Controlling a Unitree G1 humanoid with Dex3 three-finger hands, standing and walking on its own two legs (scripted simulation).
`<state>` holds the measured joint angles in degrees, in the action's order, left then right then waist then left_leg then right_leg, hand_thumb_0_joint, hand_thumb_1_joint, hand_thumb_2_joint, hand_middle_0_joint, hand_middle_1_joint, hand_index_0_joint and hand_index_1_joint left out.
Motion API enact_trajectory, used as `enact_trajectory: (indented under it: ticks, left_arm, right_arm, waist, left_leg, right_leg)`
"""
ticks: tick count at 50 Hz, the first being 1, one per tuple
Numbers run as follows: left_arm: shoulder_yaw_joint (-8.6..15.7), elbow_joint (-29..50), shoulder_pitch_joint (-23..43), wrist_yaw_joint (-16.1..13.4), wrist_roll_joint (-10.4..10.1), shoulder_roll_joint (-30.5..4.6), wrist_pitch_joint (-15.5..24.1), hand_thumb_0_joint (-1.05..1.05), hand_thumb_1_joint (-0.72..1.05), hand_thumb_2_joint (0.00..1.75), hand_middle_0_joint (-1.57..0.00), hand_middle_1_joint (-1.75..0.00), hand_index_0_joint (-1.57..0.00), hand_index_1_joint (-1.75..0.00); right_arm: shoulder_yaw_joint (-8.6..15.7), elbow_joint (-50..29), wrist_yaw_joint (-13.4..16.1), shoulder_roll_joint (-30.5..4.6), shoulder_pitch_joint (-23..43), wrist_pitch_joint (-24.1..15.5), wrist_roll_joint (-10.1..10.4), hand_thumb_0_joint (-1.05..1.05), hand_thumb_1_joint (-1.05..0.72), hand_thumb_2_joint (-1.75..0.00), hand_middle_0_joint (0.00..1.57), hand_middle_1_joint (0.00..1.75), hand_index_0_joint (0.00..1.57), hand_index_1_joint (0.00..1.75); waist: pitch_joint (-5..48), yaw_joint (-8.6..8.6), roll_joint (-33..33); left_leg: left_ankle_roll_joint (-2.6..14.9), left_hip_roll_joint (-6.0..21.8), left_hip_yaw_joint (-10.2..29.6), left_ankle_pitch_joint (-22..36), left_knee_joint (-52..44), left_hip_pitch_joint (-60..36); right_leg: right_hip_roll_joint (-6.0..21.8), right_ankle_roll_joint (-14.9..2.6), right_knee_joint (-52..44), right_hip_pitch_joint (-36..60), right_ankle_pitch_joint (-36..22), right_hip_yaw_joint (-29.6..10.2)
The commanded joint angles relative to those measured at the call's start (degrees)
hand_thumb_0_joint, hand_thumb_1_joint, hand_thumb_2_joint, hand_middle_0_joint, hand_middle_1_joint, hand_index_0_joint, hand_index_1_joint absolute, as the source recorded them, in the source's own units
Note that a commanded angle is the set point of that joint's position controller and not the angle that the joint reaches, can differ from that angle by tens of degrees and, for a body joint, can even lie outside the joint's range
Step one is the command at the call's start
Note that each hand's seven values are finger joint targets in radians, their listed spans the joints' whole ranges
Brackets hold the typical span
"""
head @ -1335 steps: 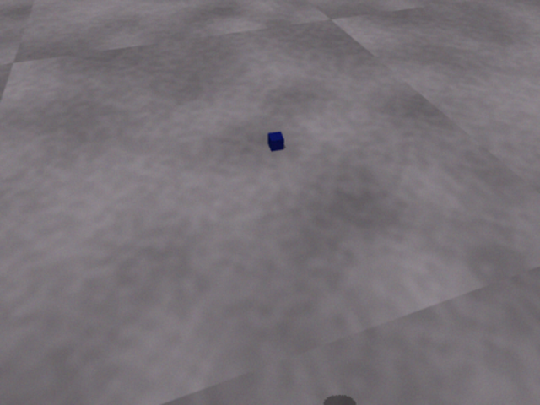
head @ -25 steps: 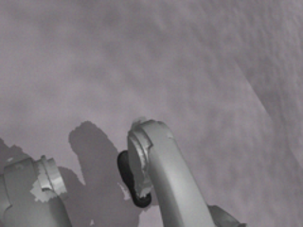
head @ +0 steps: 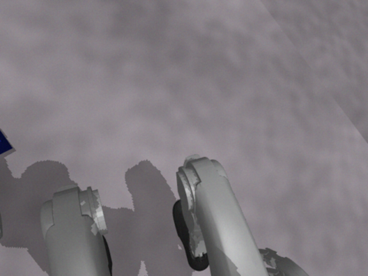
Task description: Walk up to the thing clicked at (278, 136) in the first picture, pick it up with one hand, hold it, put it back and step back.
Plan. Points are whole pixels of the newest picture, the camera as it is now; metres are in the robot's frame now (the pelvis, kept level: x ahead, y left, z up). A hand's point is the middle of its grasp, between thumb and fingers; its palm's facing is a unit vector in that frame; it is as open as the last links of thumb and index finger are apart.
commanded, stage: settle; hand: left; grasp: from above
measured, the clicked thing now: out of the picture +0.44 +0.35 -0.21
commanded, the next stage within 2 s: lift in 0.22 s
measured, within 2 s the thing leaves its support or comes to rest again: neither
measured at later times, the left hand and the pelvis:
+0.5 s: hand out of the picture +0.42 +0.34 -0.12, palm faces -0.33 -0.22 -0.92, open 10.4 cm; pelvis +0.00 -0.01 +0.03, yaw +4 degrees
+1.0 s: hand out of the picture +0.36 +0.33 +0.04, palm faces -0.36 -0.21 -0.91, open 10.3 cm; pelvis +0.00 -0.01 +0.14, yaw +7 degrees
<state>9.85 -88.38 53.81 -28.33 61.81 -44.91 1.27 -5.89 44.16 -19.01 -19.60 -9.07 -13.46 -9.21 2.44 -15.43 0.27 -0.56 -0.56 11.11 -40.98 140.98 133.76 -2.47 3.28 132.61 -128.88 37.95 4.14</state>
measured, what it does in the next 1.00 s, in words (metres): rises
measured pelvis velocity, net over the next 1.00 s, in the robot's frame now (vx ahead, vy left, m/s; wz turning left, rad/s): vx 0.00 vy -0.01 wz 0.12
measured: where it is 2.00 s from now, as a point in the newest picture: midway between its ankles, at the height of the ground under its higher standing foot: (151, 266)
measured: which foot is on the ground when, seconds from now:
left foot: down 0.00-1.00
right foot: down 0.00-1.00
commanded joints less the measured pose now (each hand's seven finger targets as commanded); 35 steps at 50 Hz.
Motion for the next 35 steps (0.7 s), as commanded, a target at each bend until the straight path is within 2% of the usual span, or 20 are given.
enact_trajectory:
  ticks: [1,2,4,5,6,7,9,12,14,15,16,17,18,20,21,25,28,31,34,35]
  left_arm:
    - [-0.9,9.7,17.2,1.5,-0.7,-11.3,0.7,0.0,0.43,0.8,-0.9,-0.71,-0.89,-0.72]
    - [-2.0,8.5,16.9,2.1,-1.0,-9.7,1.0,0.0,0.42,0.82,-0.9,-0.72,-0.89,-0.73]
    - [-1.9,12.7,19.9,2.9,-0.8,-12.2,2.5,0.0,0.41,0.78,-0.9,-0.69,-0.88,-0.7]
    - [-1.1,9.6,17.9,2.8,-0.3,-13.0,2.7,0.0,0.39,0.79,-0.89,-0.68,-0.87,-0.7]
    - [-1.5,10.9,19.0,2.9,-0.1,-12.5,3.1,0.0,0.41,0.79,-0.89,-0.69,-0.88,-0.7]
    - [-1.5,13.4,20.6,2.8,-0.1,-12.7,3.7,0.0,0.39,0.8,-0.87,-0.69,-0.86,-0.71]
    - [-0.5,13.6,20.5,2.0,0.8,-13.7,3.8,0.0,0.39,0.79,-0.87,-0.69,-0.86,-0.7]
    - [1.1,15.9,19.6,0.7,1.2,-14.4,3.5,0.0,0.39,0.81,-0.88,-0.68,-0.86,-0.7]
    - [0.4,15.3,18.9,0.5,1.4,-12.6,2.7,0.0,0.4,0.85,-0.9,-0.69,-0.87,-0.72]
    - [1.3,17.4,20.4,0.2,1.3,-14.0,2.4,0.0,0.41,0.85,-0.89,-0.7,-0.87,-0.72]
    - [2.0,16.2,19.0,0.0,1.6,-14.0,1.7,0.0,0.47,0.79,-0.97,-0.69,-0.95,-0.7]
    - [1.5,15.6,17.8,0.1,0.7,-12.4,1.1,0.0,0.43,0.76,-0.89,-0.65,-0.88,-0.65]
    - [0.9,15.9,18.5,0.4,0.8,-12.1,0.5,0.0,0.48,0.78,-0.97,-0.67,-0.96,-0.68]
    - [0.6,15.5,18.0,1.4,-0.1,-11.0,-0.7,0.0,0.61,0.75,-1.02,-0.66,-1.02,-0.66]
    - [0.1,15.8,17.6,2.2,-1.3,-10.3,-1.1,0.0,0.63,0.74,-1.03,-0.66,-1.04,-0.66]
    - [-0.3,19.0,16.2,6.4,-2.8,-10.6,-2.0,0.0,0.59,0.71,-1.01,-0.66,-1.01,-0.65]
    - [-1.6,21.1,12.5,8.8,-2.7,-8.2,-1.9,0.0,0.6,0.73,-1.03,-0.64,-1.03,-0.64]
    - [-0.4,26.4,11.5,10.4,-2.8,-9.4,-1.3,0.0,0.63,0.72,-1.06,-0.63,-1.06,-0.63]
    - [-1.7,31.8,9.5,11.8,-3.1,-7.2,-1.6,0.0,0.62,0.74,-1.06,-0.61,-1.06,-0.62]
    - [-0.7,34.3,9.4,12.0,-3.3,-8.3,-1.7,0.0,0.63,0.73,-1.06,-0.63,-1.06,-0.63]
  right_arm:
    - [5.4,-0.5,1.0,-15.6,-12.1,1.3,0.9,0.0,-0.9,-0.9,0.2,0.3,0.2,0.3]
    - [5.3,-0.8,1.4,-14.8,-11.8,1.5,1.0,0.0,-0.9,-0.9,0.2,0.3,0.2,0.3]
    - [5.2,-1.8,2.2,-14.4,-11.0,1.9,1.3,0.0,-0.9,-0.9,0.2,0.3,0.2,0.3]
    - [5.3,-1.0,2.7,-14.5,-11.2,2.2,1.3,0.0,-0.9,-0.9,0.2,0.3,0.2,0.3]
    - [5.3,-1.2,3.0,-14.1,-11.9,2.5,1.2,0.0,-0.9,-0.9,0.2,0.3,0.2,0.3]
    - [5.5,-1.6,3.5,-13.7,-11.1,2.6,1.5,0.0,-0.9,-0.9,0.2,0.3,0.2,0.3]
    - [5.6,-1.5,4.1,-13.2,-11.1,3.1,1.4,0.0,-0.9,-0.9,0.2,0.3,0.2,0.3]
    - [6.1,-1.4,5.0,-12.8,-11.2,3.9,1.7,0.0,-0.9,-0.9,0.2,0.3,0.2,0.3]
    - [6.4,-0.9,5.5,-12.4,-11.7,4.3,1.9,0.0,-0.9,-0.9,0.2,0.3,0.2,0.3]
    - [6.6,-1.0,5.7,-12.5,-11.9,4.6,2.0,0.0,-0.9,-0.9,0.2,0.3,0.2,0.3]
    - [6.9,-0.7,5.9,-12.7,-12.1,4.9,2.1,0.0,-0.93,-0.91,0.2,0.3,0.2,0.3]
    - [7.0,-0.8,6.1,-12.1,-11.8,5.1,2.2,0.0,-0.89,-0.89,0.2,0.3,0.2,0.3]
    - [7.2,-0.5,6.3,-12.1,-11.9,5.3,2.3,0.0,-0.93,-0.91,0.2,0.3,0.2,0.3]
    - [7.6,-0.2,6.6,-11.9,-12.5,5.6,2.7,0.0,-0.91,-0.9,0.2,0.3,0.2,0.3]
    - [7.9,-0.5,6.7,-11.6,-12.2,5.8,2.8,0.0,-0.91,-0.9,0.2,0.3,0.2,0.3]
    - [8.6,-1.3,7.3,-11.2,-12.6,6.9,3.8,0.0,-0.92,-0.91,0.2,0.3,0.2,0.3]
    - [9.3,-2.2,7.8,-11.0,-12.5,7.9,4.6,0.0,-0.91,-0.9,0.2,0.3,0.2,0.3]
    - [9.7,-3.8,8.5,-10.6,-12.6,9.0,5.5,0.0,-0.92,-0.91,0.2,0.3,0.2,0.3]
    - [10.0,-4.8,9.2,-10.0,-12.6,9.9,6.4,0.0,-0.91,-0.91,0.2,0.3,0.2,0.3]
    - [10.3,-5.2,9.6,-10.1,-12.3,10.2,6.7,0.0,-0.91,-0.91,0.2,0.3,0.2,0.3]
  waist:
    - [33.4,-1.15,18.1]
    - [33.3,-1.19,16.2]
    - [33.8,-0.51,14.9]
    - [33.9,-0.2,14.8]
    - [34.6,-0.48,15.1]
    - [36.4,0.47,16.3]
    - [37.9,0.94,16.9]
    - [42.1,2.53,18.5]
    - [43.3,2.4,19.4]
    - [44.8,2.92,19.8]
    - [44.4,3.19,19.9]
    - [45.2,3.72,19.3]
    - [44.6,3.34,19.1]
    - [44.6,3.53,19.1]
    - [44.2,3.54,18.0]
    - [44.8,4.75,16.3]
    - [43.9,5.11,14.8]
    - [46.2,6.15,13.3]
    - [47.3,6.65,12.9]
    - [48.4,7.47,13.5]
  left_leg:
    - [1.57,0.0,-5.9,9.1,-17.4,-26.9]
    - [1.77,-0.1,-6.4,8.7,-17.2,-25.8]
    - [1.93,-0.3,-6.5,7.3,-17.1,-25.6]
    - [1.87,-0.5,-6.8,6.7,-16.8,-24.9]
    - [1.81,-0.6,-7.1,6.9,-16.7,-25.8]
    - [1.54,-0.7,-7.3,7.6,-17.2,-27.3]
    - [1.49,-0.7,-7.8,8.3,-17.4,-28.4]
    - [1.37,-0.7,-8.8,10.7,-18.3,-31.1]
    - [1.34,-0.5,-9.1,12.3,-18.8,-32.8]
    - [1.39,-0.5,-9.2,12.4,-19.2,-32.6]
    - [1.33,-0.6,-9.3,13.2,-19.7,-33.2]
    - [1.41,-0.5,-9.5,13.0,-20.0,-33.1]
    - [1.47,-0.4,-9.7,13.6,-20.0,-33.7]
    - [1.46,-0.6,-9.9,14.0,-21.0,-34.2]
    - [1.71,-0.5,-9.9,13.3,-21.2,-33.1]
    - [1.92,-0.9,-9.9,11.8,-23.5,-33.3]
    - [1.94,-1.0,-9.6,11.4,-25.3,-34.4]
    - [2.36,-1.2,-10.0,12.0,-26.8,-34.8]
    - [2.31,-1.1,-10.1,13.0,-29.3,-38.3]
    - [2.18,-0.9,-9.7,13.2,-30.4,-40.2]
  right_leg:
    - [-1.1,-5.27,-11.8,17.4,-9.8,6.2]
    - [-1.2,-5.16,-12.4,18.9,-9.4,5.9]
    - [-1.2,-5.12,-13.2,19.1,-7.3,5.3]
    - [-1.1,-5.15,-13.1,18.9,-6.5,5.1]
    - [-1.1,-5.18,-13.0,19.3,-6.7,5.0]
    - [-0.9,-5.35,-13.0,19.3,-7.0,4.9]
    - [-0.9,-5.43,-13.2,19.8,-7.6,4.8]
    - [-0.5,-5.52,-13.5,21.3,-10.0,4.4]
    - [-0.5,-5.57,-13.7,21.5,-12.0,4.4]
    - [-0.5,-5.67,-13.9,21.9,-11.9,4.2]
    - [-0.2,-5.66,-13.8,21.6,-12.8,4.4]
    - [-0.4,-5.67,-14.2,22.1,-12.6,4.2]
    - [-0.2,-5.62,-14.7,21.7,-13.4,4.1]
    - [-0.1,-5.69,-15.3,22.2,-13.7,3.8]
    - [-0.2,-5.59,-16.0,22.7,-13.0,3.7]
    - [0.0,-5.68,-17.9,25.7,-11.0,3.2]
    - [0.2,-5.68,-19.1,26.7,-11.0,3.1]
    - [0.3,-5.45,-21.3,30.2,-11.6,2.4]
    - [0.4,-5.4,-23.7,32.7,-12.7,2.1]
    - [0.4,-5.54,-24.0,32.5,-12.8,2.1]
